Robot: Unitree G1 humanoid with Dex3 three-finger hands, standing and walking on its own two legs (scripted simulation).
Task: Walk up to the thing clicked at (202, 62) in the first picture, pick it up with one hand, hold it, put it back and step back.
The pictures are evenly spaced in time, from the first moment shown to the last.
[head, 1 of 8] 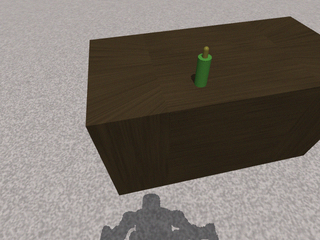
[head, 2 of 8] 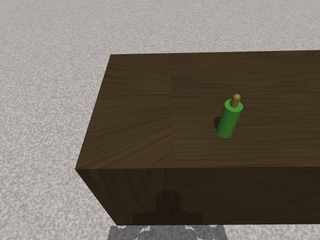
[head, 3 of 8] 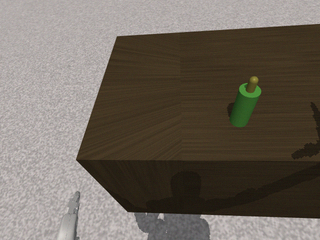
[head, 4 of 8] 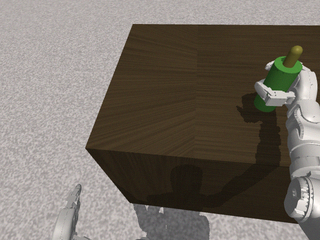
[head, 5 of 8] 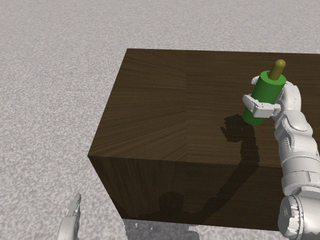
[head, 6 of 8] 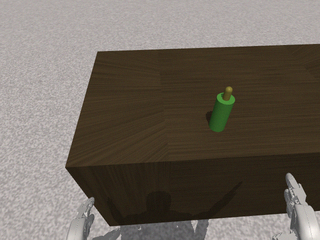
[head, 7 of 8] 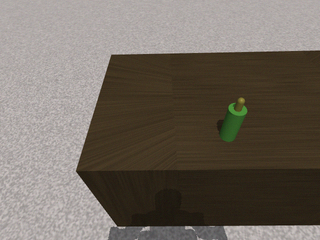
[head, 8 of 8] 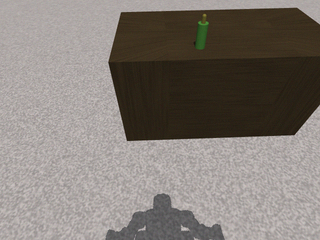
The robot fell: no
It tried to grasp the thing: yes
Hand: right
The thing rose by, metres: 0.23
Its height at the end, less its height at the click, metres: +0.00
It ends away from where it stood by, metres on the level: 0.01
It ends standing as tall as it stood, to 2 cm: yes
